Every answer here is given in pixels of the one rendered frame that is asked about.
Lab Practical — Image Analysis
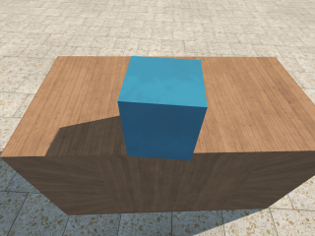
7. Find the carton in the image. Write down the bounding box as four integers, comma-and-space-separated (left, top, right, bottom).
117, 56, 208, 161

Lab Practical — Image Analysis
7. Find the pedestal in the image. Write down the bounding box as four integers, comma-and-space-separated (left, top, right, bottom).
0, 56, 315, 215

